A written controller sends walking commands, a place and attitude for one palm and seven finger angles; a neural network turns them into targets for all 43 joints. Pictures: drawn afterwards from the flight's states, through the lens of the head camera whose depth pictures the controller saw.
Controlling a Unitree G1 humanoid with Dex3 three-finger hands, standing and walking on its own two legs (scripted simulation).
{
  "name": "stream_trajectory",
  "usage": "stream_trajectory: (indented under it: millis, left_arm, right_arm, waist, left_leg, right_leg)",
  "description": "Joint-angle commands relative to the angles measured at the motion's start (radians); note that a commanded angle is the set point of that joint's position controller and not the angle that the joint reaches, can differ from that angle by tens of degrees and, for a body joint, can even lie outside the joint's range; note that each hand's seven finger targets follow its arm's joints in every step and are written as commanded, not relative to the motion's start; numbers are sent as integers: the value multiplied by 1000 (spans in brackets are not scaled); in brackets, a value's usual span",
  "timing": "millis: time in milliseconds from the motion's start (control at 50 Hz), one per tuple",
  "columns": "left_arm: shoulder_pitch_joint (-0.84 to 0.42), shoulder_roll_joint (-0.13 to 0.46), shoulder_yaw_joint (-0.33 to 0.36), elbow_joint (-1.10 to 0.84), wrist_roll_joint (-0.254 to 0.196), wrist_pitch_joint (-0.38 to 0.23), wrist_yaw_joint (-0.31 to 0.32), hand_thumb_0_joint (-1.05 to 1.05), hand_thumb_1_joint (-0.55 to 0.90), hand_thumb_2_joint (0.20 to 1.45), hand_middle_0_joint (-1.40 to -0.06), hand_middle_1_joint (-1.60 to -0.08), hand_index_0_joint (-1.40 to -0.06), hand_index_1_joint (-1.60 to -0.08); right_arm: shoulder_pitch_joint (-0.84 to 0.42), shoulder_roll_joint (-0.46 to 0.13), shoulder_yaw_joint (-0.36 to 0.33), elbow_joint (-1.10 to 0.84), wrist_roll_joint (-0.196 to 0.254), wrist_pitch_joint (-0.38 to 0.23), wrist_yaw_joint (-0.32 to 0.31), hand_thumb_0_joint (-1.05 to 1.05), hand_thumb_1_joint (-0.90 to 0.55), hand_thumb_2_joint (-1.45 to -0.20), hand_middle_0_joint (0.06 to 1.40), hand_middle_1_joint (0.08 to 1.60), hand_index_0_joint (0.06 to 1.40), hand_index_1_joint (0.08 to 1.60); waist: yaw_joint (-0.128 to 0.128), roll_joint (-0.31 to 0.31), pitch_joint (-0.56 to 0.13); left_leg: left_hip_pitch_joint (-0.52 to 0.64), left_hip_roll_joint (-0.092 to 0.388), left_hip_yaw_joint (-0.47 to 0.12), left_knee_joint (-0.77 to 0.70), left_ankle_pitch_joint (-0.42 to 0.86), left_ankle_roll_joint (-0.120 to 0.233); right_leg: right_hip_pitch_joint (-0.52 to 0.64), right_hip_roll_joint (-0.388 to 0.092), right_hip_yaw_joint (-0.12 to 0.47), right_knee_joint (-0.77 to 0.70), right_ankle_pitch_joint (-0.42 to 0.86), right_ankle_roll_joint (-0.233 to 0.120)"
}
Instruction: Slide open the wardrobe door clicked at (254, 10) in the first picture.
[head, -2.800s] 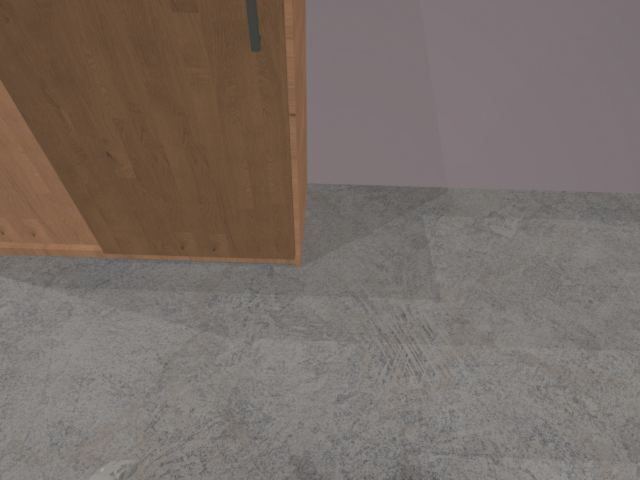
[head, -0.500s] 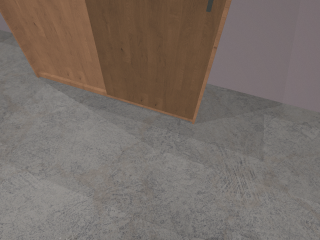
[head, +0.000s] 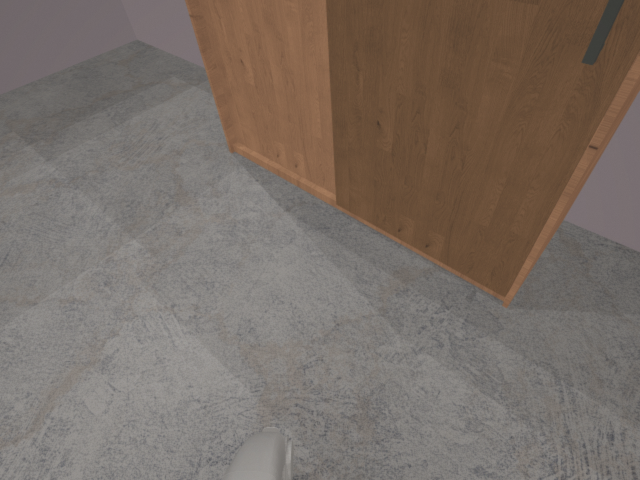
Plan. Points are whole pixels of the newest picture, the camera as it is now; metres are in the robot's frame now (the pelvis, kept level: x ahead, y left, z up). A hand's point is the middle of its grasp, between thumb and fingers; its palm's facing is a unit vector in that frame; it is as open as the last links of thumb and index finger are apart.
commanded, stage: walk to a spot facing it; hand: right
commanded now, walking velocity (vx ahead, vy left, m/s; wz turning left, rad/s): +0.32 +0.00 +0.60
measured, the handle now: (611, 15) +0.84 -0.48 +0.19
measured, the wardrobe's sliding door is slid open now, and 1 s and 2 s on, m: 0.00 0.00 0.00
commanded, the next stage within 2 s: turn to face it in 0.54 s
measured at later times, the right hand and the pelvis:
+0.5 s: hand (428, 384) +0.30 -0.14 -0.16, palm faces -0.18 +0.96 -0.24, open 7.3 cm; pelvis +0.21 +0.05 +0.00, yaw +14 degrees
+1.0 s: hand (421, 299) +0.47 -0.15 -0.17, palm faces -0.18 +0.97 -0.15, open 7.4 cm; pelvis +0.36 +0.01 +0.01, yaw +14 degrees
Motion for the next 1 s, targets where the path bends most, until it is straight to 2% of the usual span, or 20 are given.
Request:
stream_trajectory:
  millis: [0,80,120,140,160,180,240,280,320,420,500,580,620,640,660,680,700,760,820,980]
  left_arm:
    - [125,151,41,-5,14,-22,13,0,900,900,-200,-300,-200,-300]
    - [92,215,66,1,5,-15,7,0,900,900,-200,-300,-200,-300]
    - [34,222,63,-25,-10,-14,-3,0,900,900,-200,-300,-200,-300]
    - [48,156,53,-48,-28,-13,-16,0,900,900,-200,-300,-200,-300]
    - [23,116,52,-88,-30,-19,-8,0,900,900,-200,-300,-200,-300]
    - [-66,143,61,-111,-24,-17,-4,0,900,900,-200,-300,-200,-300]
    - [-82,122,60,-79,1,8,-15,0,900,900,-200,-300,-200,-300]
    - [-34,85,59,-60,9,31,-18,0,900,900,-200,-300,-200,-300]
    - [-14,71,59,-58,11,46,-23,0,900,900,-200,-300,-200,-300]
    - [-155,86,64,-115,14,39,-41,0,900,900,-200,-300,-200,-300]
    - [-317,83,58,-163,11,20,-45,0,900,900,-200,-300,-200,-300]
    - [-376,91,58,-184,2,6,-41,0,900,900,-200,-300,-200,-300]
    - [-299,112,61,-156,2,0,-29,0,900,900,-200,-300,-200,-300]
    - [-177,136,64,-111,6,-5,-19,0,900,900,-200,-300,-200,-300]
    - [-49,218,78,-76,17,-13,-12,0,900,900,-200,-300,-200,-300]
    - [24,289,86,-53,9,-4,-15,0,900,900,-200,-300,-200,-300]
    - [-12,244,65,-56,4,14,-15,0,900,900,-200,-300,-200,-300]
    - [-165,132,32,-61,4,10,-4,0,900,900,-200,-300,-200,-300]
    - [-183,126,31,-40,-4,7,-3,0,900,900,-200,-300,-200,-300]
    - [-109,173,72,-35,3,42,-6,0,900,900,-200,-300,-200,-300]
  right_arm:
    - [-253,39,38,-140,3,-43,16,0,-900,-900,200,300,200,300]
    - [-93,-7,27,-84,4,-62,1,0,-900,-900,200,300,200,300]
    - [164,-90,-3,-6,-3,-84,-10,0,-900,-900,200,300,200,300]
    - [278,-192,-23,19,2,-92,-23,0,-900,-900,200,300,200,300]
    - [301,-258,-34,23,26,-89,-36,0,-900,-900,200,300,200,300]
    - [251,-243,-36,8,36,-80,-49,0,-900,-900,200,300,200,300]
    - [54,-126,3,-25,29,-95,-58,0,-900,-900,200,300,200,300]
    - [14,-92,11,-20,14,-110,-63,0,-900,-900,200,300,200,300]
    - [10,-80,14,-13,9,-115,-59,0,-900,-900,200,300,200,300]
    - [72,-66,14,10,12,-126,-53,0,-900,-900,200,300,200,300]
    - [161,-74,12,28,9,-129,-62,0,-900,-900,200,300,200,300]
    - [190,-95,3,25,7,-118,-67,0,-900,-900,200,300,200,300]
    - [159,-93,3,18,15,-113,-69,0,-900,-900,200,300,200,300]
    - [138,-79,7,16,22,-114,-70,0,-900,-900,200,300,200,300]
    - [168,-31,17,17,35,-115,-69,0,-900,-900,200,300,200,300]
    - [208,12,39,24,39,-121,-67,0,-900,-900,200,300,200,300]
    - [219,-17,35,40,30,-116,-81,0,-900,-900,200,300,200,300]
    - [135,22,39,70,13,-93,-73,0,-900,-900,200,300,200,300]
    - [163,51,47,88,16,-68,-71,0,-900,-900,200,300,200,300]
    - [-1,18,19,14,13,-35,-78,0,-900,-900,200,300,200,300]
  waist:
    - [69,-200,166]
    - [-15,-231,8]
    - [-147,-184,-142]
    - [-182,22,-265]
    - [-153,113,-361]
    - [-149,-21,-242]
    - [-34,-78,-27]
    - [22,-111,5]
    - [49,-42,9]
    - [15,70,24]
    - [-43,47,10]
    - [-63,62,-27]
    - [-14,54,-63]
    - [45,23,-125]
    - [80,-143,-241]
    - [77,-359,-289]
    - [65,-249,-244]
    - [9,-183,3]
    - [-28,-218,-17]
    - [10,-184,-56]
  left_leg:
    - [-120,-14,107,-243,-41,28]
    - [245,-119,190,-443,-117,103]
    - [736,-91,134,-566,8,152]
    - [1014,187,-240,-606,56,260]
    - [1091,374,-656,-703,172,359]
    - [964,368,-585,-776,69,363]
    - [497,266,-367,-865,-73,268]
    - [349,207,-271,-886,-22,248]
    - [289,148,-194,-893,-11,228]
    - [376,99,-192,-894,-15,218]
    - [555,125,-245,-817,224,227]
    - [653,137,-286,-726,433,220]
    - [609,100,-252,-623,523,183]
    - [536,54,-198,-498,510,139]
    - [354,-48,-110,-283,226,79]
    - [165,-114,-10,-3,-431,39]
    - [173,-64,-61,58,-485,41]
    - [211,10,-37,5,-346,7]
    - [301,11,2,-102,-243,-19]
    - [180,16,-7,-118,-210,-55]
  right_leg:
    - [47,-241,75,-58,729,-87]
    - [51,-255,-35,218,1227,-65]
    - [-216,-238,-58,594,993,-6]
    - [-522,-113,-47,923,168,35]
    - [-709,-10,79,1220,-228,51]
    - [-749,-61,195,1230,-124,16]
    - [-646,-151,215,1074,52,34]
    - [-573,-142,206,982,64,40]
    - [-562,-137,183,892,110,57]
    - [-656,-117,177,701,227,73]
    - [-693,-80,159,511,169,74]
    - [-603,-29,135,358,91,56]
    - [-414,7,105,210,157,47]
    - [-202,-9,114,111,291,26]
    - [72,-204,310,114,570,-45]
    - [204,-444,530,121,951,-170]
    - [110,-447,491,104,968,-226]
    - [-221,-284,360,-1,808,-169]
    - [-271,-190,259,-18,833,-125]
    - [-190,-187,404,-14,649,-162]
